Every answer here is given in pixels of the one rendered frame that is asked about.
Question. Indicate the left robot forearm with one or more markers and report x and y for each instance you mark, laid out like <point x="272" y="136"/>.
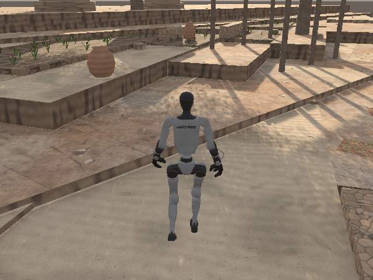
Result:
<point x="157" y="152"/>

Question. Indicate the left robot hand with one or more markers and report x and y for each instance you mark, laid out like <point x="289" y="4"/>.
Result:
<point x="159" y="160"/>

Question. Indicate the robot head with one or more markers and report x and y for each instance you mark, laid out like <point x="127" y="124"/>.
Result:
<point x="186" y="102"/>

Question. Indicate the left robot upper arm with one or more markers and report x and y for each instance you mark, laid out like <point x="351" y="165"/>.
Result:
<point x="168" y="122"/>

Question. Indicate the right robot upper arm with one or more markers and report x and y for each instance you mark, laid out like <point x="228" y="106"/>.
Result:
<point x="204" y="122"/>

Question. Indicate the right robot hand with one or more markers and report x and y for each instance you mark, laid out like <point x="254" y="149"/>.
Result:
<point x="220" y="168"/>

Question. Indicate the robot right shin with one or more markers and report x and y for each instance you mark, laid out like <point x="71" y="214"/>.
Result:
<point x="195" y="207"/>

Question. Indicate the right robot forearm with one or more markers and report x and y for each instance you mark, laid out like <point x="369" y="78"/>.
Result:
<point x="215" y="155"/>

